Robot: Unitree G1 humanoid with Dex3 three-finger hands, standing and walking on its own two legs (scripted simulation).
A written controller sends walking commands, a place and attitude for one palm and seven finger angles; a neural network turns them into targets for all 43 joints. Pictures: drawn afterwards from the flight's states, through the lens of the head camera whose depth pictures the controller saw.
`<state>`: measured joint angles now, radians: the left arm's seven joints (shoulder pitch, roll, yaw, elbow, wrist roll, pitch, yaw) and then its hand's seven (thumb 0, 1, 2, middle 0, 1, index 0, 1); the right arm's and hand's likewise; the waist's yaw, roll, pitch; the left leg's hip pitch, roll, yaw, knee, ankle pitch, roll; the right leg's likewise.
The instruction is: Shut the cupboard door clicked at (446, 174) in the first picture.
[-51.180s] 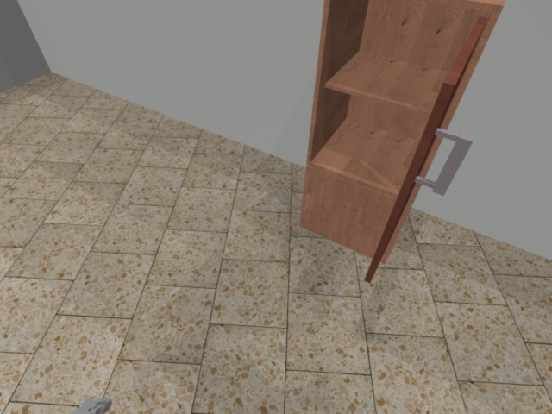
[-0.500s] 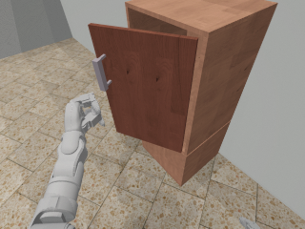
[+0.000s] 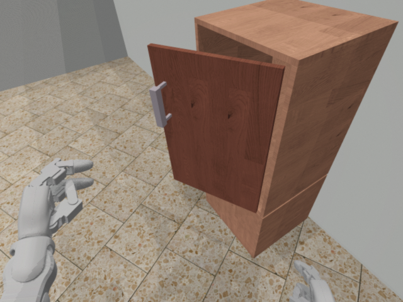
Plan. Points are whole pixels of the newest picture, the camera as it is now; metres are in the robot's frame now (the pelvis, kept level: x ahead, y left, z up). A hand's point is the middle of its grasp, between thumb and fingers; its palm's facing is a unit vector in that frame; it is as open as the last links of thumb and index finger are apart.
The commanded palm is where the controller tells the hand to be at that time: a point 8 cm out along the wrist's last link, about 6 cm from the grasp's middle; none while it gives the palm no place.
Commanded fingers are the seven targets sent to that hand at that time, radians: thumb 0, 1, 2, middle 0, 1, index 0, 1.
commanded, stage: draw the hand back to the body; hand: left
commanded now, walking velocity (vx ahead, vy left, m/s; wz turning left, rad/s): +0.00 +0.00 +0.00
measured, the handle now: (162, 104) +0.66 +0.20 +0.06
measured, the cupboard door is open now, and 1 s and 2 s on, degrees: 28 28 28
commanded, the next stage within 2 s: step back with the hand held close in 0.54 s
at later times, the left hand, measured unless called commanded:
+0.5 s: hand (54, 216) +0.20 +0.26 +0.15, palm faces +0.47 -0.79 -0.39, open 7.4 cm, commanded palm +0.15 +0.30 +0.17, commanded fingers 0.00 0.90 0.90 -0.20 -0.30 -0.20 -0.30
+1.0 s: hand (38, 220) +0.19 +0.28 +0.15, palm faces +0.37 -0.77 -0.52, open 7.4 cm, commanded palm +0.13 +0.32 +0.17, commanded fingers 0.00 0.90 0.90 -0.20 -0.30 -0.20 -0.30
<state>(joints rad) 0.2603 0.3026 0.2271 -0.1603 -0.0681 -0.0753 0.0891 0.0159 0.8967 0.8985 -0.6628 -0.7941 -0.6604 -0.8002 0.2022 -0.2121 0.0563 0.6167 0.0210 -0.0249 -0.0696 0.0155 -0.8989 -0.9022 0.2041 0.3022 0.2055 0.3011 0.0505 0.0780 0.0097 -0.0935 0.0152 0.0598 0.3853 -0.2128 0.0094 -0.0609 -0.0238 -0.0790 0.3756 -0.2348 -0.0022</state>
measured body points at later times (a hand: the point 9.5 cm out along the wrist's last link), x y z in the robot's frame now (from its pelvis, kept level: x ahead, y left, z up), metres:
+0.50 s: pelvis +0.01 +0.00 +0.00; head -0.01 -0.03 +0.45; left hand +0.17 +0.30 +0.17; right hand +0.20 -0.22 -0.09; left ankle +0.00 +0.11 -0.74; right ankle -0.01 -0.11 -0.74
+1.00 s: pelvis -0.01 +0.02 -0.01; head +0.00 +0.00 +0.44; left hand +0.16 +0.32 +0.18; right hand +0.16 -0.23 -0.10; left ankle +0.00 +0.11 -0.74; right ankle -0.01 -0.11 -0.74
